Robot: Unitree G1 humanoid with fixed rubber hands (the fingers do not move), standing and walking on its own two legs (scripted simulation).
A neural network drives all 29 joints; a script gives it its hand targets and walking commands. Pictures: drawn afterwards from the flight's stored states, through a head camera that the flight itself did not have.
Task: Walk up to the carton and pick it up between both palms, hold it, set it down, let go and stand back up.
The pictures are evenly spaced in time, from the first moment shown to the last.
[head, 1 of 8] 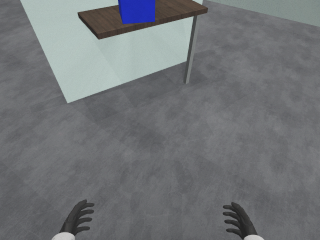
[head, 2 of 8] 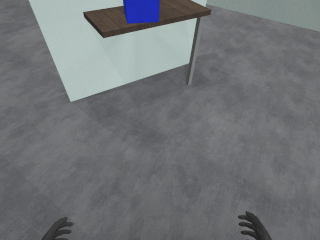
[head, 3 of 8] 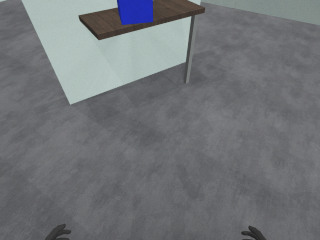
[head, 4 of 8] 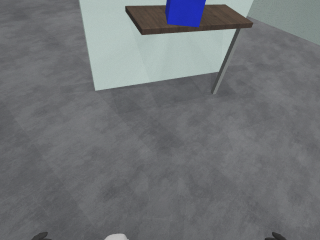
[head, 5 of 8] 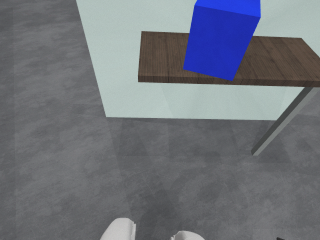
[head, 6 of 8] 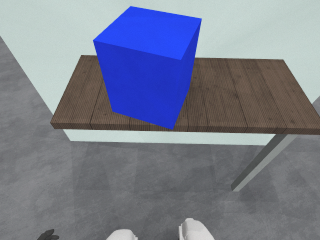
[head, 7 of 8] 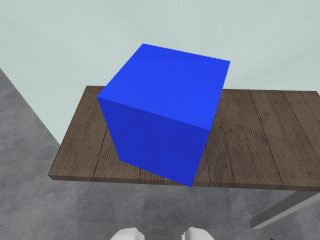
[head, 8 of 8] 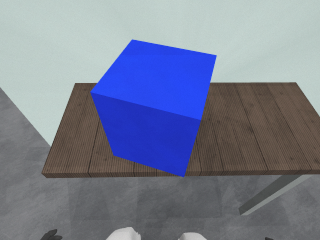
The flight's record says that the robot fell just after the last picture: no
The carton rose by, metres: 0.00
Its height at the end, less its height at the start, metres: +0.00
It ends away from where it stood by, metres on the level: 0.00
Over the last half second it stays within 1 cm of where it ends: yes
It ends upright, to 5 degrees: yes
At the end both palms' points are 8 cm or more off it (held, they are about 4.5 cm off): yes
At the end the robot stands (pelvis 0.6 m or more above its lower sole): yes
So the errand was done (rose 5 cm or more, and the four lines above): no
